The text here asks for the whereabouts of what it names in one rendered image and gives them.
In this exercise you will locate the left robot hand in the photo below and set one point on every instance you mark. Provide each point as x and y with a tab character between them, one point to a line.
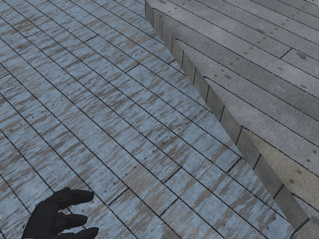
46	222

